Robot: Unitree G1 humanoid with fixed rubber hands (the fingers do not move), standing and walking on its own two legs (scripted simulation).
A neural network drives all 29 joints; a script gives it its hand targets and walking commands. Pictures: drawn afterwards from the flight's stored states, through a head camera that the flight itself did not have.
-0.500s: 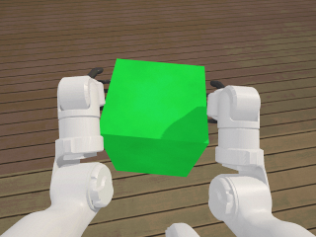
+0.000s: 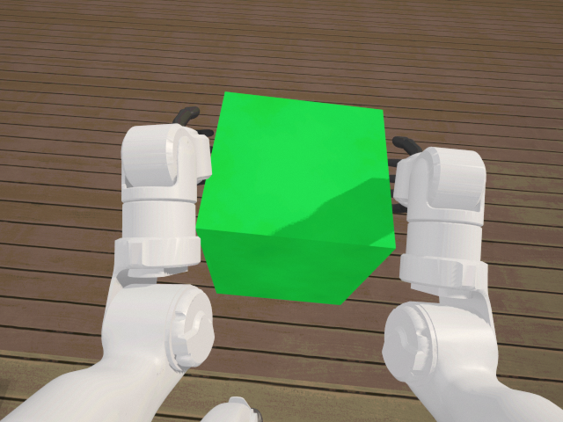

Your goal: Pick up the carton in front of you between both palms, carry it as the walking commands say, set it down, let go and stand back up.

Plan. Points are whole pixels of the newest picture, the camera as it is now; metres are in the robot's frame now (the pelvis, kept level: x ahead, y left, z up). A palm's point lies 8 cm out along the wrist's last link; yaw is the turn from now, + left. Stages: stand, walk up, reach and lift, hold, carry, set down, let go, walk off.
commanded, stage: carry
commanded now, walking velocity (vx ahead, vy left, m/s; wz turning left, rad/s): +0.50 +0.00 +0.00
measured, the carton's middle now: (290, 212) +0.41 +0.04 +0.08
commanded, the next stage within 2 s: none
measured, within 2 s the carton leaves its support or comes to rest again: neither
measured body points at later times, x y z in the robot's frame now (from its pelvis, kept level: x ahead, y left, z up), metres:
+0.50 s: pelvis +0.32 -0.02 +0.05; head +0.34 -0.02 +0.50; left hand +0.71 +0.14 +0.22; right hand +0.72 -0.15 +0.21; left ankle +0.21 +0.09 -0.58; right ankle +0.39 -0.10 -0.67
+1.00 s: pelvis +0.61 +0.03 +0.07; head +0.64 +0.04 +0.52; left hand +1.02 +0.15 +0.20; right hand +0.98 -0.14 +0.19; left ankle +0.64 +0.09 -0.67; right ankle +0.60 -0.10 -0.59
